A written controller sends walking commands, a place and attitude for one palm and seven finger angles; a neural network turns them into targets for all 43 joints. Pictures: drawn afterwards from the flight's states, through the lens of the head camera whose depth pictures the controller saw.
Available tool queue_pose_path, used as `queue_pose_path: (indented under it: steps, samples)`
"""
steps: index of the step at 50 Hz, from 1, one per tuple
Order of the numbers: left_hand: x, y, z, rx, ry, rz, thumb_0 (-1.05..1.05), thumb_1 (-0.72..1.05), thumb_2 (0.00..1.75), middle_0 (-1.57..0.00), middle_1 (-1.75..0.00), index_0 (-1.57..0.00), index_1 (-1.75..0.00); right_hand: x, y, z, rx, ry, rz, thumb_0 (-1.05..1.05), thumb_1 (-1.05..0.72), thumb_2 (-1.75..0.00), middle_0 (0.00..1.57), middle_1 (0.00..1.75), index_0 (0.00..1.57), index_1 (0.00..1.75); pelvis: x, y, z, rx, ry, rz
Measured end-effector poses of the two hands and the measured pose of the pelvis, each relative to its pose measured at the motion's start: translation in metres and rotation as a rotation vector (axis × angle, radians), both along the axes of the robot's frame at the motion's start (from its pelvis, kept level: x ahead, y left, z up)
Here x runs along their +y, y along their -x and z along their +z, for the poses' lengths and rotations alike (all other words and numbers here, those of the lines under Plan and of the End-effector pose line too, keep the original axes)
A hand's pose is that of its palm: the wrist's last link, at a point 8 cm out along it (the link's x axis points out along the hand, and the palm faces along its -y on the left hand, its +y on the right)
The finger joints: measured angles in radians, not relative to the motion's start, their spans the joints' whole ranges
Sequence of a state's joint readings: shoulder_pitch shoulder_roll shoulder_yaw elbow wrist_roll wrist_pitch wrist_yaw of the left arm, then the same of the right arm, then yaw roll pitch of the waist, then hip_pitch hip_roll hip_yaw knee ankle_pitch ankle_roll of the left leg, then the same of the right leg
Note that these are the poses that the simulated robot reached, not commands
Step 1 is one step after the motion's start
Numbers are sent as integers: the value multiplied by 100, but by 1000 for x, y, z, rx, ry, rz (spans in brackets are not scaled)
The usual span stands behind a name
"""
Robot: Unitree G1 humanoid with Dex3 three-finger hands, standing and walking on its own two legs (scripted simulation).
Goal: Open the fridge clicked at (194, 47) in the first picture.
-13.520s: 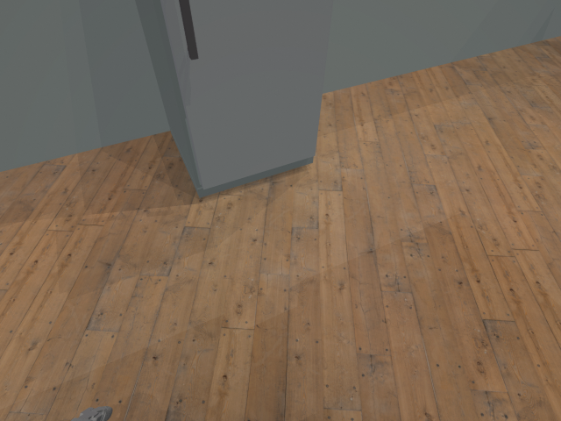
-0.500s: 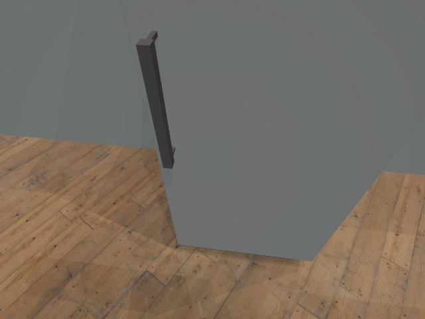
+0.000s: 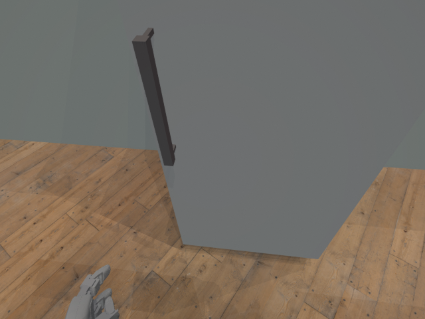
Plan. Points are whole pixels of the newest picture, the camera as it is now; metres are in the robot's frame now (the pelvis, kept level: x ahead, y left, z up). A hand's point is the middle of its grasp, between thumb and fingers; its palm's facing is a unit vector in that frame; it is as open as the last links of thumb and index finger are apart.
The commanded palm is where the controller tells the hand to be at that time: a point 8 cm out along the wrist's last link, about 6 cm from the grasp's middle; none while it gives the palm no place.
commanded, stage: raise the hand to about handle height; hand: left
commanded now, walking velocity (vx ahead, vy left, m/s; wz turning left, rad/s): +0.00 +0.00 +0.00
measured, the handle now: (161, 107) +0.52 +0.14 +0.13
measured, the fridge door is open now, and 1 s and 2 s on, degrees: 0 0 0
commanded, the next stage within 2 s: move the hooked fingers beside the handle in 1.94 s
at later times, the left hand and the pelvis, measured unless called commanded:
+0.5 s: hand (107, 280) +0.19 +0.20 +0.02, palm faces -0.07 -1.00 -0.07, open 10.1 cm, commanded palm +0.16 +0.26 +0.03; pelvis -0.01 +0.00 -0.05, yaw +2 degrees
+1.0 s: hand (72, 231) +0.24 +0.25 +0.08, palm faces -0.03 -1.00 -0.08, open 13.0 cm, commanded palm +0.21 +0.31 +0.09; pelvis +0.01 +0.02 -0.02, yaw +0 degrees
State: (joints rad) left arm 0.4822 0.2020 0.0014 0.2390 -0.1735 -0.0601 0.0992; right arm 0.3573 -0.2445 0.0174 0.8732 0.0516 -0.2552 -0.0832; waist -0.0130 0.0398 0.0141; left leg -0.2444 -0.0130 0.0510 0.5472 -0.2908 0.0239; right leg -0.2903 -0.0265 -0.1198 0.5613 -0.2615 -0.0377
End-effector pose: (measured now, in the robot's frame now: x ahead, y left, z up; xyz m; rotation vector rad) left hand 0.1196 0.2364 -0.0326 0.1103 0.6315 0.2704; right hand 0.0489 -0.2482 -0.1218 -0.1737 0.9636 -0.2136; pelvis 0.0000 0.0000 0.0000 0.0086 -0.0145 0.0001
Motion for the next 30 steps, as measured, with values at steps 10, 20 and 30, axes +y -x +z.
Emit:
queue_pose_path:
  steps: [10,20,30]
  samples:
    - [-39,-62,34,-647,163,-391,1,70,80,-21,-44,-21,-44,-29,-132,64,-509,121,108,2,-91,-90,19,30,20,30,-4,10,-40,128,-13,-34]
    - [15,-15,34,-604,50,-227,2,45,71,-23,-59,-23,-59,25,-172,46,-488,67,266,1,-91,-90,19,30,20,30,-2,7,-53,159,45,26]
    - [22,-77,62,-551,98,-372,1,21,61,-25,-74,-25,-74,60,-117,10,-309,-67,170,2,-90,-90,20,30,20,31,11,0,-38,153,43,8]
